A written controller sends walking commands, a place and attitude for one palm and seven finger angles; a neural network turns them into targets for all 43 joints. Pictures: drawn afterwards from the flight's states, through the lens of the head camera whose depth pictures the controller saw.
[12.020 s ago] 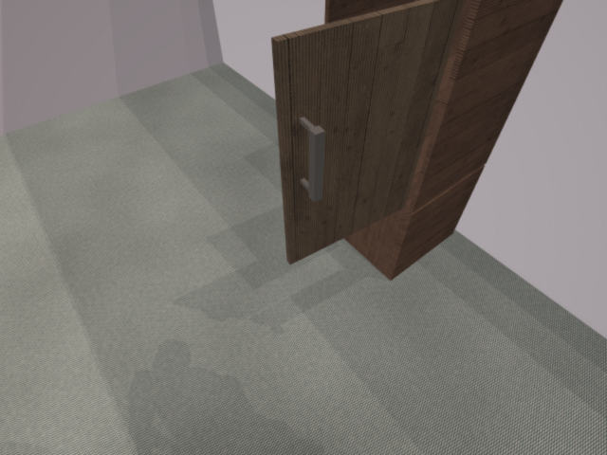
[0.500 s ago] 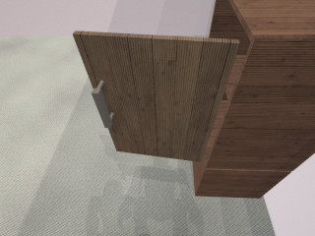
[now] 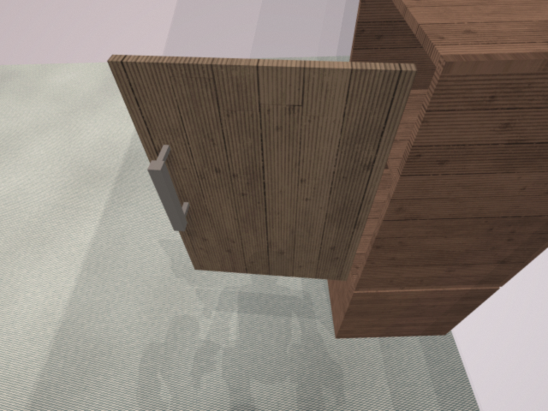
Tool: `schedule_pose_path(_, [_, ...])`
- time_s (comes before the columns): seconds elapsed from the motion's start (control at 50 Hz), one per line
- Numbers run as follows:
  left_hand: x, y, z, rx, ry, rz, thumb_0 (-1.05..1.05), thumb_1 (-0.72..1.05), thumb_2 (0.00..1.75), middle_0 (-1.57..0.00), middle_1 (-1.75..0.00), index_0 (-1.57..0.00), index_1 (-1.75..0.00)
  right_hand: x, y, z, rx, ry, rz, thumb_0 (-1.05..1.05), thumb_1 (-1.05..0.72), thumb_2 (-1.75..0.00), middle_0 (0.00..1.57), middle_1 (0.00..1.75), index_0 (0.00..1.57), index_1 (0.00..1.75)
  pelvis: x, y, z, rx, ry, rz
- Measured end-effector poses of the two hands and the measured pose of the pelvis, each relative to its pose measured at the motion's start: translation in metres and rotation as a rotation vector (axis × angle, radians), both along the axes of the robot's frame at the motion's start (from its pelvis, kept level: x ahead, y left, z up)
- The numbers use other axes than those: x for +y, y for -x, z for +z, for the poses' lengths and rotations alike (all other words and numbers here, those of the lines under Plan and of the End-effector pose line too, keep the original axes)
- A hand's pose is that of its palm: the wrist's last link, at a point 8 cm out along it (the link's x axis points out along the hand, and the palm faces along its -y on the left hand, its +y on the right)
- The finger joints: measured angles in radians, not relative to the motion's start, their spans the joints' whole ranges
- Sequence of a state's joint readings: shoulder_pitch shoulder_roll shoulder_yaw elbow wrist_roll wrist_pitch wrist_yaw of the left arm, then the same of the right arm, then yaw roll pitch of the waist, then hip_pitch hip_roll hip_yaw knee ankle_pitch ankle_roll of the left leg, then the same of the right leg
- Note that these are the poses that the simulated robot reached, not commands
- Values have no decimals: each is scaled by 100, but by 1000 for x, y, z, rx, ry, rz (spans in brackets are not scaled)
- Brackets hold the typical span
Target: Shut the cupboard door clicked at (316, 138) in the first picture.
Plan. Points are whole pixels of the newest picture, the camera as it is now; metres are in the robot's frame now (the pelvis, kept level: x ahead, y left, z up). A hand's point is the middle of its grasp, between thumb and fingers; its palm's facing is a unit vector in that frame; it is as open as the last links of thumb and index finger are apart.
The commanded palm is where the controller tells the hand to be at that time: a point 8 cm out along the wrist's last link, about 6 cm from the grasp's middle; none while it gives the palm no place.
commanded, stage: come to a stop and stand still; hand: left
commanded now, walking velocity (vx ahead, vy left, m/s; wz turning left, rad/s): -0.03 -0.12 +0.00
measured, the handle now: (173, 190) +0.46 +0.23 +0.02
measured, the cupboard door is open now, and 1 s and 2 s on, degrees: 83 83 83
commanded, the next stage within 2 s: look again from close up in 0.78 s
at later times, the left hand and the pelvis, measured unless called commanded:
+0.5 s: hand out of the picture +0.01 +0.17 -0.17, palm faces +0.03 -0.97 -0.22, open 7.3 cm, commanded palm none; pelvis -0.03 -0.01 +0.00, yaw +1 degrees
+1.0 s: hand out of the picture -0.03 +0.17 -0.17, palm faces +0.03 -0.98 -0.20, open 7.4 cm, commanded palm none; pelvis -0.03 -0.01 +0.01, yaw +1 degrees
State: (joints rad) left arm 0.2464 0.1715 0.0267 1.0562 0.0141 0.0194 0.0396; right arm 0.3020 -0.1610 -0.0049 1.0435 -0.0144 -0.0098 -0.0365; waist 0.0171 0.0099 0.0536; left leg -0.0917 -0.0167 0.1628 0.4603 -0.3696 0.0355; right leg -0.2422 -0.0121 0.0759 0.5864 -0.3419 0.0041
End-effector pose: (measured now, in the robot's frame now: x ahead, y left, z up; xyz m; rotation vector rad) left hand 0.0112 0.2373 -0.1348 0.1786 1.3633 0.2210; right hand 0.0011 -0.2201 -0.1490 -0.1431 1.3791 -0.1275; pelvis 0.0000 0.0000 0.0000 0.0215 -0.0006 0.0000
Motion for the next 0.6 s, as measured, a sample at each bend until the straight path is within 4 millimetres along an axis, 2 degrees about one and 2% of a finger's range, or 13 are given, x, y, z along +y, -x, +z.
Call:
schedule_pose_path(0.12, [0, -21, 3, -46, -5, -31, 0, 91, 90, -20, -30, -20, -30, 9, 8, -3, 9, -18, -20, 0, -91, -90, 20, 30, 20, 30, 0, 1, 1, -8, -1, -4])
schedule_pose_path(0.24, [-14, -25, 4, -59, 16, -49, 0, 91, 90, -20, -30, -20, -30, 5, 14, -1, 18, -24, -35, 0, -91, -90, 20, 30, 20, 30, -5, 5, 3, -10, 2, -2])
schedule_pose_path(0.42, [-17, -1, -1, -86, 28, -46, 0, 93, 90, -20, -30, -20, -30, -17, 7, 6, -65, 22, -14, 0, -91, -90, 20, 30, 20, 30, -9, 20, 1, -16, 21, 23])
schedule_pose_path(0.6, [-16, 28, 3, -55, 33, -44, 0, 92, 90, -20, -30, -20, -30, -12, 11, 7, -86, -3, 20, 0, -91, -90, 20, 30, 20, 30, -8, 35, 4, -23, 15, 20])
